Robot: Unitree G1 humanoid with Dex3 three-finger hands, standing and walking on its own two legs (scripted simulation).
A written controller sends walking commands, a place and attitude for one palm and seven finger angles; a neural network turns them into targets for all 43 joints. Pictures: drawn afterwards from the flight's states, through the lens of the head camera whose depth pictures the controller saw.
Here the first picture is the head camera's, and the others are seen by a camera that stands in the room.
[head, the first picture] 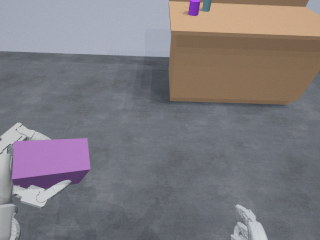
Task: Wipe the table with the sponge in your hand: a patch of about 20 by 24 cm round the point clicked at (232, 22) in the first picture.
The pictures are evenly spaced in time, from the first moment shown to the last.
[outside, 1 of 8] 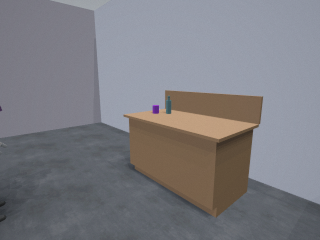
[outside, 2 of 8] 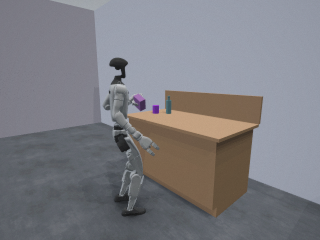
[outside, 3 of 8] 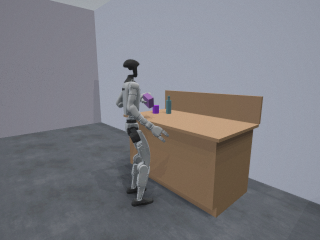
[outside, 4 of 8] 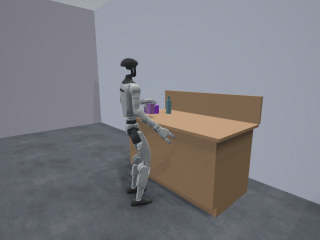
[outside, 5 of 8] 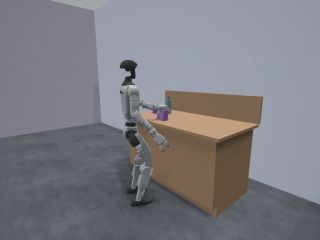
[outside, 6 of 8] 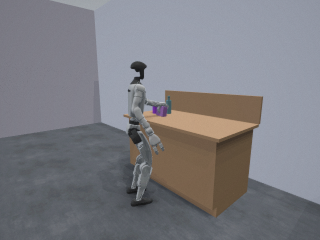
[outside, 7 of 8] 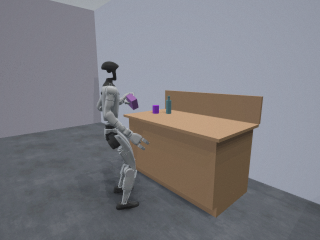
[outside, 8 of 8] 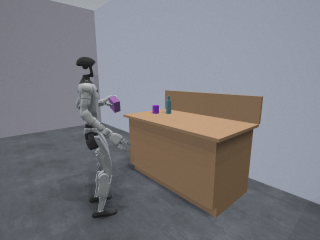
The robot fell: no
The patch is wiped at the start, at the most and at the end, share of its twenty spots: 0.00 1.00 1.00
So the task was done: yes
